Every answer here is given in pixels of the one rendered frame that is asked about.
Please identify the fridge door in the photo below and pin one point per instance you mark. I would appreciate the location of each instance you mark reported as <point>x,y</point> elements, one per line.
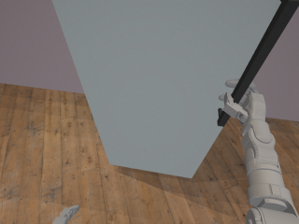
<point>152,72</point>

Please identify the handle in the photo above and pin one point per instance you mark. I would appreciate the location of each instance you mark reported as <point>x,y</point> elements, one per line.
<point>273,32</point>

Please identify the robot left hand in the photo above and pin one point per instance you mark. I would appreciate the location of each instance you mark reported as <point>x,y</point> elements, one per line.
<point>66,215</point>

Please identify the robot right upper arm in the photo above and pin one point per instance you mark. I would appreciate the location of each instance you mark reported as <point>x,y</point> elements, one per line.
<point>260,215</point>

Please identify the robot right hand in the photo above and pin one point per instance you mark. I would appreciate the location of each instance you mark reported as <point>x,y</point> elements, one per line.
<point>249,109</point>

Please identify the right robot forearm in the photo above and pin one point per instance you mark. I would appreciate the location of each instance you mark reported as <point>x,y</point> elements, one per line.
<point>266,185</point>

